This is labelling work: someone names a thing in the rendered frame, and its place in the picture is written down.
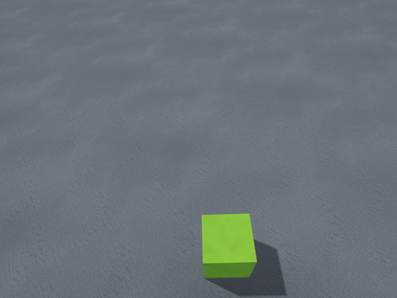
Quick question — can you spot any carton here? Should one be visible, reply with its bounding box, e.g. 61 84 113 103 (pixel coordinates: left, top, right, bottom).
202 214 257 278

